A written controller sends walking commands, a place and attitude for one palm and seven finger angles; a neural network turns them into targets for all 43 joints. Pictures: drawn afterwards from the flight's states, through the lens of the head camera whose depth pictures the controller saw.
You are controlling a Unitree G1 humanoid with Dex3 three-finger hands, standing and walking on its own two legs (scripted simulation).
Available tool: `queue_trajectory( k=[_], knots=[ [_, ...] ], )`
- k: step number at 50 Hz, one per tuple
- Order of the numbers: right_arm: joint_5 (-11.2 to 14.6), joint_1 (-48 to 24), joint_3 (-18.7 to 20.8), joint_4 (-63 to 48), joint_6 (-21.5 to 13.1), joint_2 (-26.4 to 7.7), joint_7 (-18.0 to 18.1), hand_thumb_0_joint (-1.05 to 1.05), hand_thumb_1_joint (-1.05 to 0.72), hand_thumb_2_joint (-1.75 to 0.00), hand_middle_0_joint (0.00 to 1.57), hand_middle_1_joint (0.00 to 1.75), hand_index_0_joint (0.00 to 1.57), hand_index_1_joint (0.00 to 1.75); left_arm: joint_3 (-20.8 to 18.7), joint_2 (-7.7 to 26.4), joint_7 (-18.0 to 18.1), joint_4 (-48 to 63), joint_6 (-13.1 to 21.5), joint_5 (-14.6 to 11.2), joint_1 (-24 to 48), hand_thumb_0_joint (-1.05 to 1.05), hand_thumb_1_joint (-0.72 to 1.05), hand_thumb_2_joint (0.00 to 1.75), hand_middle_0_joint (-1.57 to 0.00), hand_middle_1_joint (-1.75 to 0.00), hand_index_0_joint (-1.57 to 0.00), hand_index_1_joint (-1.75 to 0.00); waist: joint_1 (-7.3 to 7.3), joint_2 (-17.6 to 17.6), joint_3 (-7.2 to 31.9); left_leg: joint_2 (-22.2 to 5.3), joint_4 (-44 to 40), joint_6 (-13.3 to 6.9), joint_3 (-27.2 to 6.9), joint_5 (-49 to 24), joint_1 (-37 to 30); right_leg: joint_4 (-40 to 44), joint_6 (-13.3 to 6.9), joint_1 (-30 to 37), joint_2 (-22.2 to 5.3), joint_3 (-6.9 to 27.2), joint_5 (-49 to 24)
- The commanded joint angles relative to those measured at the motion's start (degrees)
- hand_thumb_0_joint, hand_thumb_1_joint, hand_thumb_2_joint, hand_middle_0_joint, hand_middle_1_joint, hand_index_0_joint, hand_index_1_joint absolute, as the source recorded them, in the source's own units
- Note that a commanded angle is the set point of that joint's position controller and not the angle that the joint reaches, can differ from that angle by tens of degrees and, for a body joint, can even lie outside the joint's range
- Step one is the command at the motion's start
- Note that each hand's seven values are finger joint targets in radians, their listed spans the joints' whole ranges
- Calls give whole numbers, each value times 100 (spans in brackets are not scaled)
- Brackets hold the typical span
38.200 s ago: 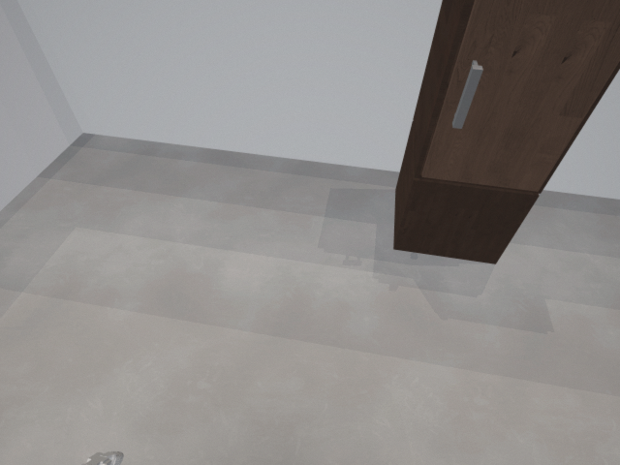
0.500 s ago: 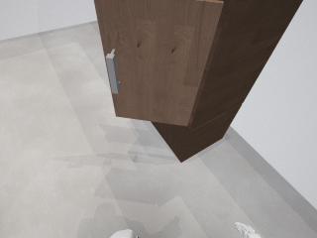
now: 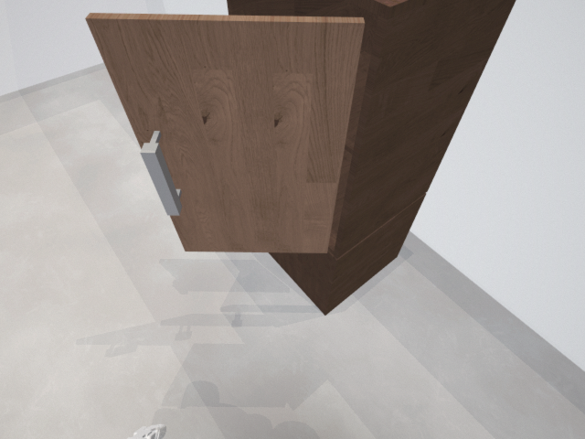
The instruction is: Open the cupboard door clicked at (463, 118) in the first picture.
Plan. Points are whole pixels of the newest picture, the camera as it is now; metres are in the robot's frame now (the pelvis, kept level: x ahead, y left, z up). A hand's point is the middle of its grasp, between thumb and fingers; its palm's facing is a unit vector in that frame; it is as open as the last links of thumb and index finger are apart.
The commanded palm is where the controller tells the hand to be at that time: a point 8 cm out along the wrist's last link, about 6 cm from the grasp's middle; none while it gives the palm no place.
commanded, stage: come to a stop and stand still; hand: left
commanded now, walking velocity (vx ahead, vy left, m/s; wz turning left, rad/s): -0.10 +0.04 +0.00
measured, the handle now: (165, 174) +0.57 +0.26 -0.02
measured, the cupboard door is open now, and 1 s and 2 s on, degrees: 50 50 50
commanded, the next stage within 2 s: look again from close up in 1.74 s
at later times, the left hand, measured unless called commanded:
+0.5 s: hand out of the picture -0.02 +0.22 -0.16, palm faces -0.02 -0.96 -0.29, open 7.4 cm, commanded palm none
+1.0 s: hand out of the picture -0.04 +0.15 -0.16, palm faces -0.01 -0.98 -0.20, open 7.3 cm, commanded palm none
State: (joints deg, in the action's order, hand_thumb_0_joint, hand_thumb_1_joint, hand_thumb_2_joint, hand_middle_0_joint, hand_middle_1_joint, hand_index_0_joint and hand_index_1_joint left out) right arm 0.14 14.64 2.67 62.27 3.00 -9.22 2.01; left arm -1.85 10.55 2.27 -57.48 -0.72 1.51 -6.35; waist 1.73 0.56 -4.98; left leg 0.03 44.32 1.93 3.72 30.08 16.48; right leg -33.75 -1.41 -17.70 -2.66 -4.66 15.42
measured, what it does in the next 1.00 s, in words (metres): stands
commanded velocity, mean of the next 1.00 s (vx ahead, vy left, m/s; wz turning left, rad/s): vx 0.00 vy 0.00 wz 0.00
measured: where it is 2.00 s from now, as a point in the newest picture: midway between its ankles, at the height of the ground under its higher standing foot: outside the picture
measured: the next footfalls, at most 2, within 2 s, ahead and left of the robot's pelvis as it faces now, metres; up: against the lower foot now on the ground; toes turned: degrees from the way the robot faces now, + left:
none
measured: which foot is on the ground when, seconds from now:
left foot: down 0.00-1.00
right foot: down 0.00-1.00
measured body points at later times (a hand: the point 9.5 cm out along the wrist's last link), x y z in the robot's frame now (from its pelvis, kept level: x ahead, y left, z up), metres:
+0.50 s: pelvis -0.04 +0.02 +0.00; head -0.06 -0.01 +0.45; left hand -0.02 +0.27 -0.13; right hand +0.02 -0.21 -0.15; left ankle -0.01 +0.11 -0.73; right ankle -0.01 -0.12 -0.73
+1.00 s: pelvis -0.03 -0.02 +0.01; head -0.02 -0.04 +0.46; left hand -0.03 +0.20 -0.14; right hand -0.08 -0.22 -0.16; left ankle -0.01 +0.11 -0.73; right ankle -0.01 -0.12 -0.73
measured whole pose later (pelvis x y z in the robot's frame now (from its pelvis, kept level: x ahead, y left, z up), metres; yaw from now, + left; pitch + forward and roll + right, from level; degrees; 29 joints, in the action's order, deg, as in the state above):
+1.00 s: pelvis -0.03 -0.02 +0.01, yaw -1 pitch +0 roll +1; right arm -0.9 21.7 -0.1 63.4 -0.4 -8.2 1.2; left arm 0.4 7.1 1.4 -63.6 0.1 1.0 -17.0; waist 0.9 -1.4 -1.6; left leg -1.6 26.1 0.8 4.5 12.4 13.4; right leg -29.8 -1.6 -15.8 -0.1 -0.7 14.0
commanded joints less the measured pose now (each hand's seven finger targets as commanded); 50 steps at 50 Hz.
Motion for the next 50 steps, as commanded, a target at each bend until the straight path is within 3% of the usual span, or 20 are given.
queue_trajectory(
  k=[1, 2, 3, 4, 5, 6, 7, 8, 9, 10, 11, 13, 15, 17, 19, 21, 23, 29, 33, 50],
  knots=[
    [-29, 504, 66, -208, -50, -272, -5, 0, -90, -90, 20, 30, 20, 30, -303, 1018, 70, 210, 3, -24, -346, 0, 90, 90, -20, -30, -20, -30, -132, 671, 962, -59, -716, 83, -74, -515, 128, 601, -885, 1236, -1474, 1043, -4566],
    [-42, 599, 61, -161, -66, -271, -15, 0, -90, -90, 20, 30, 20, 30, -293, 990, 55, 199, -9, -52, -313, 0, 90, 90, -20, -30, -20, -30, -92, 733, 973, -77, -1345, 69, -19, -1083, -211, 495, -710, 1028, -1333, 971, -3968],
    [-64, 745, 66, -125, -97, -344, -23, 0, -90, -90, 20, 30, 20, 30, -275, 906, 29, 209, -30, -95, -282, 0, 90, 90, -20, -30, -20, -30, -31, 500, 965, -202, -1977, 7, -61, -1891, -672, 307, -469, 656, -1131, 839, -3040],
    [-123, 659, 101, -214, -149, -641, -22, 0, -90, -90, 20, 30, 20, 30, -242, 670, -11, 283, -71, -128, -366, 0, 90, 90, -20, -30, -20, -30, -134, -453, 906, -952, -2328, -324, -934, -2919, -804, -48, -107, 111, -582, 485, -1565],
    [-156, 428, 133, -390, -177, -902, -10, 0, -90, -90, 20, 30, 20, 30, -174, 399, -28, 335, -113, -127, -379, 0, 90, 90, -20, -30, -20, -30, -207, -1269, 664, -1788, -2670, -827, -1664, -3631, -186, -522, 167, 101, -102, 111, 349],
    [-186, 297, 137, -452, -199, -917, 27, 0, -90, -90, 20, 30, 20, 30, -187, 429, -5, 377, -204, -93, -136, 0, 90, 90, -20, -30, -20, -30, -73, -1456, 300, -1922, -3034, -1160, -1880, -3504, 230, -1399, 174, -90, 116, 319, 1487],
    [-41, -425, 228, -862, -354, -1222, 23, 0, -90, -90, 20, 30, 20, 30, -7, 528, 164, 127, -110, -171, -913, 0, 90, 90, -20, -30, -20, -30, -362, -1945, 826, -1780, -1506, -995, -1159, -5601, -351, -1297, -107, -304, -268, 924, 1090],
    [-113, -302, 144, -1032, -309, -854, -42, 0, -90, -90, 20, 30, 20, 30, -79, 673, 115, 339, -14, -105, -787, 0, 90, 90, -20, -30, -20, -30, -383, -1752, 1045, -1267, -1481, -813, -696, -4824, -477, -765, -59, -117, -10, 391, 484],
    [-129, 43, 83, -1095, -318, -736, -36, 0, -90, -90, 20, 30, 20, 30, -66, 590, 78, 368, 58, -75, -630, 0, 90, 90, -20, -30, -20, -30, -218, -1579, 1017, -1139, -1416, -671, -673, -4614, -475, -455, -79, -46, -1, 388, 21],
    [-150, 102, 21, -1187, -339, -584, -26, 0, -90, -90, 20, 30, 20, 30, -37, 580, 38, 349, 117, -62, -615, 0, 90, 90, -20, -30, -20, -30, -233, -1157, 897, -1032, -1353, -605, -587, -4260, -494, -160, -99, 9, -47, 532, -536],
    [-126, 339, 33, -1248, -382, -611, -10, 0, -90, -90, 20, 30, 20, 30, -38, 598, 23, 355, 145, -46, -645, 0, 90, 90, -20, -30, -20, -30, -90, -755, 883, -891, -1385, -508, -602, -4265, -574, -184, -161, 22, -114, 621, -1144],
    [-102, 391, 54, -1284, -426, -727, -11, 0, -90, -90, 20, 30, 20, 30, 10, 546, -6, 353, 75, -57, -709, 0, 90, 90, -20, -30, -20, -30, -108, -1078, 661, -1040, -1969, -530, -812, -3865, -534, -128, -39, -60, -8, 436, -257],
    [-101, 245, 65, -1312, -410, -772, -13, 0, -90, -90, 20, 30, 20, 30, 13, 541, -29, 295, 46, -32, -769, 0, 90, 90, -20, -30, -20, -30, -159, -469, 496, -998, -1995, -610, -759, -3329, -371, 29, 15, 34, 10, 483, -203],
    [-91, 119, 53, -1346, -388, -793, -47, 0, -90, -90, 20, 30, 20, 30, 42, 535, -43, 274, 43, -35, -851, 0, 90, 90, -20, -30, -20, -30, -161, 153, 294, -802, -2125, -539, -632, -1836, -159, 420, -13, -22, -131, 764, -142],
    [-109, 96, 42, -1316, -354, -778, -90, 0, -90, -90, 20, 30, 20, 30, 66, 576, -60, 280, 25, -21, -857, 0, 90, 90, -20, -30, -20, -30, -115, 102, -125, -660, -2457, -490, -673, -462, 68, 741, -42, -345, -180, 914, 589],
    [-135, 132, 22, -1251, -348, -815, -113, 0, -90, -90, 20, 30, 20, 30, 76, 612, -73, 274, 24, -11, -956, 0, 90, 90, -20, -30, -20, -30, -122, -184, -173, -680, -2719, -498, -742, -78, 147, 752, -38, -347, -111, 848, 709],
    [-140, 140, 20, -1212, -328, -848, -129, 0, -90, -90, 20, 30, 20, 30, 79, 621, -77, 229, 24, 2, -1101, 0, 90, 90, -20, -30, -20, -30, -148, -89, -207, -655, -2773, -498, -746, 190, 266, 873, -25, -376, -104, 877, 975],
    [-145, 454, -53, -975, -338, -743, -141, 0, -90, -90, 20, 30, 20, 30, 69, 648, -86, 161, 104, -21, -1196, 0, 90, 90, -20, -30, -20, -30, -73, 241, -15, -484, -2473, -462, -597, -327, -64, 1295, -87, -632, -238, 1201, 1450],
    [-148, 619, -102, -749, -360, -673, -133, 0, -90, -90, 20, 30, 20, 30, 68, 603, -90, 63, 128, -43, -1204, 0, 90, 90, -20, -30, -20, -30, -58, 112, -56, -465, -2449, -426, -594, -491, -86, 1354, -106, -671, -257, 1211, 1492],
    [-107, 968, -228, -34, -443, -268, -49, 0, -90, -90, 20, 30, 20, 30, 95, 309, -66, -429, 228, -100, -1290, 0, 90, 90, -20, -30, -20, -30, -133, -38, 10, -514, -2361, -307, -413, -1568, -210, 1348, -169, 21, -276, 1084, 305]
  ],
)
